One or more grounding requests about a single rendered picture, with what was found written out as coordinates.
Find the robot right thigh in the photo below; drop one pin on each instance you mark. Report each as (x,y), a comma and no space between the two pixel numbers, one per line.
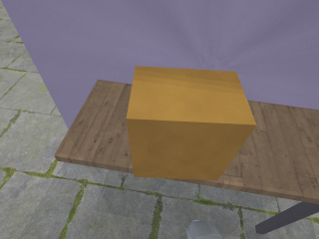
(201,230)

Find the carton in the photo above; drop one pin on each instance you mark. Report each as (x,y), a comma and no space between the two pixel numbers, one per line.
(186,123)

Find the table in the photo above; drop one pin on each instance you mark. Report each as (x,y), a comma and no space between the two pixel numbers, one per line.
(280,158)

